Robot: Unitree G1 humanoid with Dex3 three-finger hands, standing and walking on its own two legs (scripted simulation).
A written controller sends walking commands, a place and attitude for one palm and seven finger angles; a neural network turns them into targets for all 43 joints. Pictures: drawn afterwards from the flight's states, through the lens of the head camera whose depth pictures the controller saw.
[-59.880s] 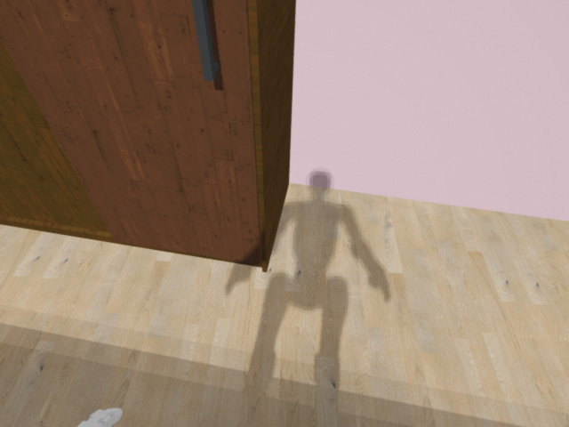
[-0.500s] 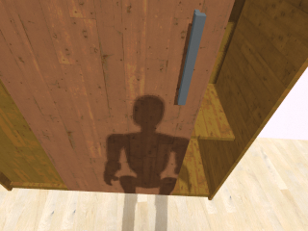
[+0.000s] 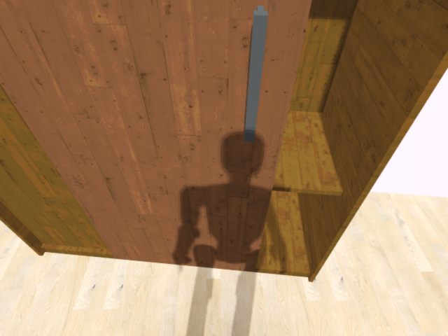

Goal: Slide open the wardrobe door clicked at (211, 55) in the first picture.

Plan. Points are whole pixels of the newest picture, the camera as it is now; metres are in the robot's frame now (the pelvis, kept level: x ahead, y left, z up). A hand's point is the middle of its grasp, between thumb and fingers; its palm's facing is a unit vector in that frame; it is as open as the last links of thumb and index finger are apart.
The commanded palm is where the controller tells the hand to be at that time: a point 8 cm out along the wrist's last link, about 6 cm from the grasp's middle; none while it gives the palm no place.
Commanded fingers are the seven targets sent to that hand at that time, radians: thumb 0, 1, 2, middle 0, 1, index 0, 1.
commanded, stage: come to a stop and stand still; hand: right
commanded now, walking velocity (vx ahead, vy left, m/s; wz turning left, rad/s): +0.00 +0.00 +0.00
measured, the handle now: (254, 81) +0.51 -0.01 +0.22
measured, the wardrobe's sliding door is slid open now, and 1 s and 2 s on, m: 0.24 0.24 0.24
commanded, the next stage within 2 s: look again from close up in 1.62 s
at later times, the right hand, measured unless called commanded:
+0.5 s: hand out of the picture -0.10 -0.20 -0.20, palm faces +0.10 +0.99 -0.14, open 7.3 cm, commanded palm none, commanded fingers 0.00 -0.90 -0.90 0.20 0.30 0.20 0.30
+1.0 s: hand out of the picture -0.03 -0.36 -0.18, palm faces +0.06 +0.98 -0.21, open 7.3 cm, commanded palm none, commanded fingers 0.00 -0.90 -0.90 0.20 0.30 0.20 0.30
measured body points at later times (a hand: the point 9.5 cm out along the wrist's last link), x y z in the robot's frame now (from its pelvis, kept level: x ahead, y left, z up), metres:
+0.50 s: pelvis -0.04 -0.04 -0.01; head -0.04 -0.08 +0.43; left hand -0.01 +0.20 -0.15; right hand -0.10 -0.25 -0.19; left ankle -0.01 +0.14 -0.73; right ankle +0.05 -0.02 -0.73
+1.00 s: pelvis -0.08 -0.14 +0.00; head -0.07 -0.20 +0.45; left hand -0.08 +0.08 -0.13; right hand -0.03 -0.41 -0.16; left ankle -0.10 +0.01 -0.61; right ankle -0.07 -0.25 -0.74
